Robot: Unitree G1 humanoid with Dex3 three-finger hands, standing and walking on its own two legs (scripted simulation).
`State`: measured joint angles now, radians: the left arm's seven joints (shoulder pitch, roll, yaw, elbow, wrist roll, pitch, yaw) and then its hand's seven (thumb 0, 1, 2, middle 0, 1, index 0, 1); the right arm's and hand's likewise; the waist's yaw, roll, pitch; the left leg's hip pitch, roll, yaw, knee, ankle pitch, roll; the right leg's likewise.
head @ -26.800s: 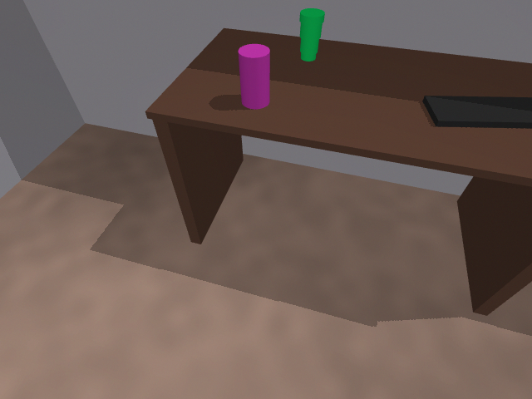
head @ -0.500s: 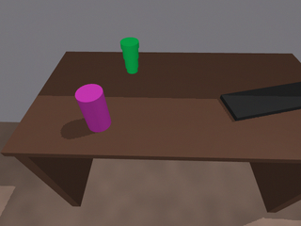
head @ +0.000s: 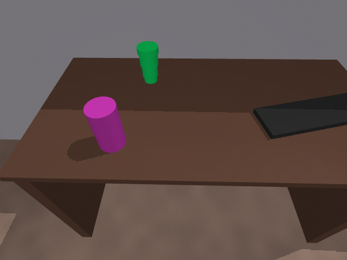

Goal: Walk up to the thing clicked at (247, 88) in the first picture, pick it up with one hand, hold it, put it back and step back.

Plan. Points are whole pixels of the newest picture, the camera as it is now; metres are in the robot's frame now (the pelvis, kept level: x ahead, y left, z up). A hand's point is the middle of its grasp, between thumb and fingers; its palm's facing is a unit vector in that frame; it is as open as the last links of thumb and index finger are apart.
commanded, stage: stand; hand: left
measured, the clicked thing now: (107, 126) +0.47 +0.22 +0.01
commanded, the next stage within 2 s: step back in 1.86 s
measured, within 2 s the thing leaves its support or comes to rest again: neither
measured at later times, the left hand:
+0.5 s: hand out of the picture +0.08 +0.26 -0.15, palm faces -0.03 -0.94 -0.35, open 7.4 cm
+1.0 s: hand out of the picture +0.08 +0.26 -0.15, palm faces -0.03 -0.94 -0.35, open 7.4 cm
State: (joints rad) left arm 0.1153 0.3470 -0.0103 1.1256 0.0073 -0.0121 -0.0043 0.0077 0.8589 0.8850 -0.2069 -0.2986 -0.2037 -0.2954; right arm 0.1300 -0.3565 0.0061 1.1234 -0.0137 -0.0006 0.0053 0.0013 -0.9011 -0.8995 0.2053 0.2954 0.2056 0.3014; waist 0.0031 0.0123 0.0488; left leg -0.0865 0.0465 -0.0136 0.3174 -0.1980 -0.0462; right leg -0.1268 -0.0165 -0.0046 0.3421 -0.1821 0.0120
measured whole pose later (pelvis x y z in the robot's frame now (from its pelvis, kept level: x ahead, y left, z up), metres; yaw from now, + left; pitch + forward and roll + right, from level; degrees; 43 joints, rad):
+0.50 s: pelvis +0.00 +0.00 +0.00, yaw +0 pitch -2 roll +0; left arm 0.11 0.35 -0.01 1.12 0.01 -0.01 0.00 0.01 0.91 0.89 -0.21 -0.30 -0.20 -0.30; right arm 0.12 -0.35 0.00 1.12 -0.01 0.00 0.01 0.00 -0.90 -0.90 0.21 0.30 0.21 0.30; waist 0.00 0.01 0.05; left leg -0.08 0.05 -0.01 0.31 -0.20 -0.04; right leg -0.12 -0.02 0.00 0.34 -0.19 0.01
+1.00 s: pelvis +0.01 +0.00 +0.00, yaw +0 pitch -2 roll +0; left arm 0.11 0.35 -0.01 1.12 0.01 -0.01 0.00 0.01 0.91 0.89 -0.21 -0.30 -0.20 -0.30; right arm 0.12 -0.35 0.01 1.12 -0.01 0.00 0.00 0.00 -0.90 -0.90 0.21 0.30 0.21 0.30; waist 0.01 0.01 0.05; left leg -0.07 0.04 0.00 0.31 -0.21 -0.04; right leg -0.12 -0.02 0.00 0.34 -0.19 0.02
